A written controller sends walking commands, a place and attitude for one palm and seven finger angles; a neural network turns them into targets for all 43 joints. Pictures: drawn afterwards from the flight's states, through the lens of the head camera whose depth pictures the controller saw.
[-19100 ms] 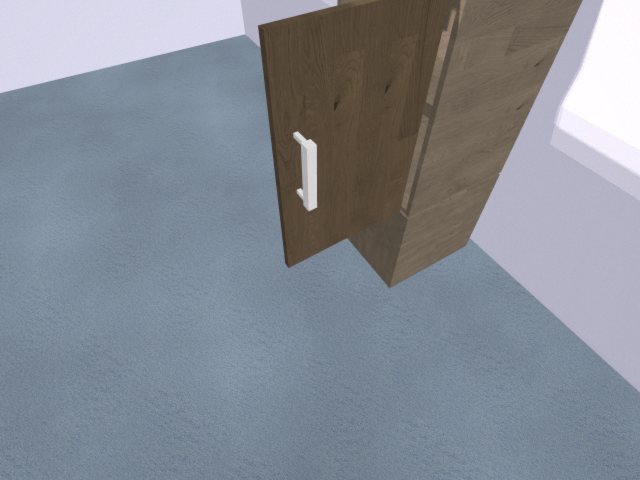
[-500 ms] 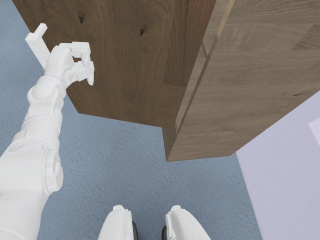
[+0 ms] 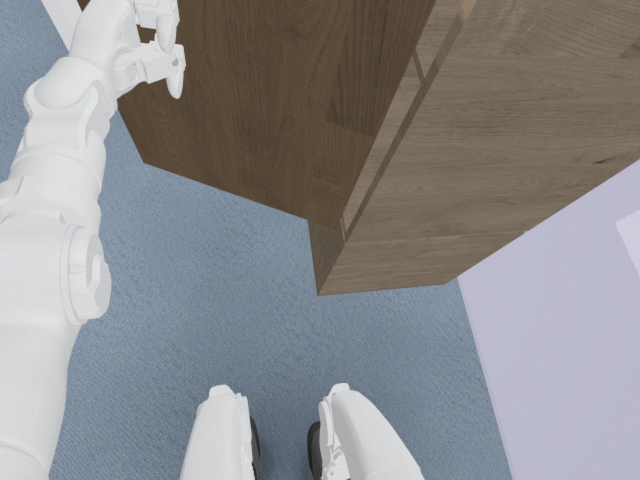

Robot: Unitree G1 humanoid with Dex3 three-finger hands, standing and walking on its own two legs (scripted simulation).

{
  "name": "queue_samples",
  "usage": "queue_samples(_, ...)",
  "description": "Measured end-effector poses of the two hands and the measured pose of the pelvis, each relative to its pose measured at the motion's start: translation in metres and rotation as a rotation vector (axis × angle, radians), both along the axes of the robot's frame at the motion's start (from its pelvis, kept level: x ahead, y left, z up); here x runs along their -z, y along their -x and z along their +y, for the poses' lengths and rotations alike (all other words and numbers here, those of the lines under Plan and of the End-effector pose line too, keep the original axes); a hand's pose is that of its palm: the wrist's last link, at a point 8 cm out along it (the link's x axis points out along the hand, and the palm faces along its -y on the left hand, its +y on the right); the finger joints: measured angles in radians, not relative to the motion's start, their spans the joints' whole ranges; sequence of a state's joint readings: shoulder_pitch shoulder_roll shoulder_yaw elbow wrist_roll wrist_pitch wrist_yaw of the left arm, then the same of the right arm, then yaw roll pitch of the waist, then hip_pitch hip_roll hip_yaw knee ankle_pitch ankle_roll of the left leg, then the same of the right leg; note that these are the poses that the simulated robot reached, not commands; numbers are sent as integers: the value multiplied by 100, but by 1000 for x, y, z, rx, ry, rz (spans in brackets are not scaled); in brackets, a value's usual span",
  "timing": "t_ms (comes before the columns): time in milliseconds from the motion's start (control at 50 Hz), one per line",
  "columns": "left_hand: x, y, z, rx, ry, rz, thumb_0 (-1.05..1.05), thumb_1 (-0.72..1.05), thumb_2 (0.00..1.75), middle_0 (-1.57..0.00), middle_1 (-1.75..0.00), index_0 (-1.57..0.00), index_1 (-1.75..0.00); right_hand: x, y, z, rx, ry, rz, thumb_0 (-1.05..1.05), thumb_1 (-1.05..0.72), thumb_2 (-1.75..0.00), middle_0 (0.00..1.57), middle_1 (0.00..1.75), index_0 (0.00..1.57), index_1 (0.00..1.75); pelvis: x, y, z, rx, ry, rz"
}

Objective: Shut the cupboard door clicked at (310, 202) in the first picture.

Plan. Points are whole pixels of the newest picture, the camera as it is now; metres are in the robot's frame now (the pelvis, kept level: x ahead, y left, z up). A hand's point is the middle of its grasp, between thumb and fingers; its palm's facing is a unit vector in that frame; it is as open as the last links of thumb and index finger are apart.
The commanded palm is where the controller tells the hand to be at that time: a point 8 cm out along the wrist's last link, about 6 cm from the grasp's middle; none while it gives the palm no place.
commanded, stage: push the door shut along its arc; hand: left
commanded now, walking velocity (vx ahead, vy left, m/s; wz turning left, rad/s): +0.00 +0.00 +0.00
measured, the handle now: (85, 22) +0.62 +0.20 +0.10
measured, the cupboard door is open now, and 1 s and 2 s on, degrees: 65 54 54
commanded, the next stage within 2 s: pull the fist back off the door in 0.14 s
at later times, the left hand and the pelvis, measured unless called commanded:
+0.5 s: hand (205, 35) +0.61 +0.08 +0.10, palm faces +0.09 -0.99 -0.06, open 3.1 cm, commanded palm +0.57 +0.09 +0.11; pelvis +0.01 +0.00 +0.00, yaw -1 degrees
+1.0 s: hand (211, 98) +0.52 +0.08 +0.10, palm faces +0.05 -1.00 -0.02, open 3.1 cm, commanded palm +0.48 +0.12 +0.11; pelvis +0.04 -0.03 +0.04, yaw +1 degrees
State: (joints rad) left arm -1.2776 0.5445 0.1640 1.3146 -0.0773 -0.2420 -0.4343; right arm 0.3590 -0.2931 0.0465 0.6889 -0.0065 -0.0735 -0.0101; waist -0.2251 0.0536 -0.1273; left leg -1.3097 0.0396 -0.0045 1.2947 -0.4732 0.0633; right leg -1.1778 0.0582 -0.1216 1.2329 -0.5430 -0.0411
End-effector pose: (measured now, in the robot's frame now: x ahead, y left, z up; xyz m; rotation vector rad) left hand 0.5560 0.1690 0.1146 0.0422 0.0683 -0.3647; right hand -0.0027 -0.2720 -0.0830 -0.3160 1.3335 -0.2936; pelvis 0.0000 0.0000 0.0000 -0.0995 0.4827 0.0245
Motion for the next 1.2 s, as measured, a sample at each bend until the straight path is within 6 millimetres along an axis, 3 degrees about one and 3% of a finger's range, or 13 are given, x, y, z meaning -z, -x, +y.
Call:
queue_samples(260, -2, -25, -18, 27, -6, 11, 3, 101, 102, -130, -150, -131, -150, 8, 35, 13, 57, -5, 76, 0, -91, -90, 20, 30, 20, 30, 11, 2, 2, 12, 8, 39)
queue_samples(360, 6, -32, -20, -278, 139, 35, 3, 90, 96, -130, -150, -132, -150, 5, 44, 23, 37, -50, 104, 0, -91, -90, 20, 30, 20, 30, 11, 0, 2, 18, 8, 58)
queue_samples(440, 10, -30, -29, -452, 48, -35, 1, 87, 94, -129, -150, -131, -150, 3, 51, 34, 37, -121, 136, 0, -91, -90, 20, 30, 20, 30, 7, -3, 0, 20, 0, 64)
queue_samples(520, 12, -25, -39, -438, -25, -64, 0, 91, 94, -129, -150, -131, -150, -1, 57, 41, 85, -172, 168, 0, -91, -90, 20, 30, 20, 30, -2, -8, -2, 23, -8, 49)
queue_samples(620, 14, -16, -47, -410, 9, 6, 1, 92, 93, -129, -150, -130, -150, -12, 54, 40, 115, -198, 178, 0, -91, -90, 20, 30, 20, 30, -18, -18, -6, 29, -24, 18)
queue_samples(780, 7, 10, -42, -432, 8, -36, 2, 90, 91, -129, -150, -130, -150, -22, 19, 17, 89, -196, 120, 0, -91, -90, 20, 30, 20, 30, -37, -36, -16, 36, -54, -37)
queue_samples(980, 15, 57, -40, -416, 18, -64, 2, 90, 91, -130, -150, -130, -150, -21, -60, -18, -9, -151, -19, 0, -91, -90, 20, 30, 20, 30, -44, -43, -25, 14, -74, -86)
queue_samples(1100, 11, 79, -45, -405, 14, -88, 2, 90, 90, -130, -150, -130, -150, -19, -102, -22, -59, -147, -130, 0, -91, -90, 20, 30, 20, 30, -45, -40, -28, 9, -84, -112)
queue_samples(1200, 8, 84, -45, -414, 12, -81, 2, 89, 90, -130, -150, -131, -150, -17, -117, -17, -82, -156, -182, 0, -91, -90, 20, 30, 20, 30, -44, -34, -30, 5, -88, -125)
